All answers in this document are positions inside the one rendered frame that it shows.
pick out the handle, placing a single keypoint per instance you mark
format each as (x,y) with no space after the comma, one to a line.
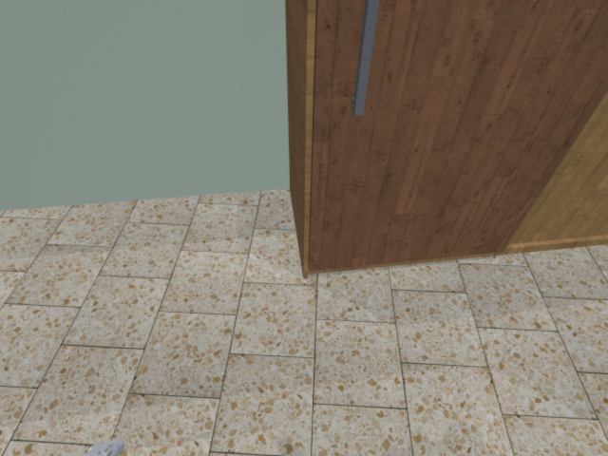
(364,59)

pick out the wardrobe door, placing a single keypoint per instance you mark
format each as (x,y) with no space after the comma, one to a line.
(574,203)
(471,107)

